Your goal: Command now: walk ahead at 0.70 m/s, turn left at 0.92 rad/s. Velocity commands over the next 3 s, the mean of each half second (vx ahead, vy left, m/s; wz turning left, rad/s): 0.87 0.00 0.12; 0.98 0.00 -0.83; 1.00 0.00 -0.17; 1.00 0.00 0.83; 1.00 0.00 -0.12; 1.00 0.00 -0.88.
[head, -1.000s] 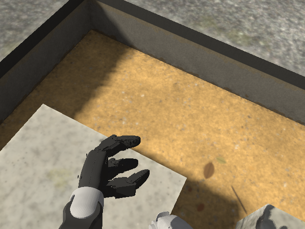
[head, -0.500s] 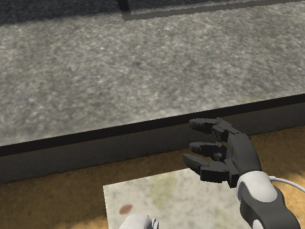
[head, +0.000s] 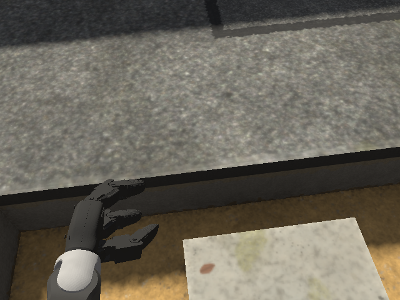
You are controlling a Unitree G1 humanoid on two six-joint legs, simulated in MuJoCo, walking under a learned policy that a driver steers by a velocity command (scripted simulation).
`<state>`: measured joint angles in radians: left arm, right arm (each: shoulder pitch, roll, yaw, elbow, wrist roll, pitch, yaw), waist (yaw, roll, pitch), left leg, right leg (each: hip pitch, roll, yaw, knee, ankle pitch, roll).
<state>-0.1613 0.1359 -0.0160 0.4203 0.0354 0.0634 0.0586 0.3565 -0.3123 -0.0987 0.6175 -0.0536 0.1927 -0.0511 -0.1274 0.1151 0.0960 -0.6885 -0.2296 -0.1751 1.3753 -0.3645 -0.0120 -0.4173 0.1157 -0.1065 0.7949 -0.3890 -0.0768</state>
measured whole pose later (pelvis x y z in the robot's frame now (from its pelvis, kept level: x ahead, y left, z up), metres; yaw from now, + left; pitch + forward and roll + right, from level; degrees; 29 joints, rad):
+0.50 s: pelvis -0.13 +0.09 -0.28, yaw +4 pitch -4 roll -3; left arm 0.06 0.14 0.03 0.51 0.02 0.08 0.15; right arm 0.23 -0.21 0.02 0.55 -0.07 0.08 0.02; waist 0.10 -0.03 0.07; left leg -0.14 0.08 0.11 0.69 -0.49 0.02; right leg -1.20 0.13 0.04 2.34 -0.58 0.01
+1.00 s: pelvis -0.02 +0.10 -0.29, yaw -18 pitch +1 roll -1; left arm -0.03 0.07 -0.03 0.48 0.01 0.09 0.04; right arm 0.60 -0.18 0.02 0.93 -0.07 -0.07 -0.01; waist 0.02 -0.03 -0.04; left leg 0.18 0.05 0.52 0.38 -0.55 -0.04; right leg -1.34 0.01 -0.06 2.39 -0.51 -0.21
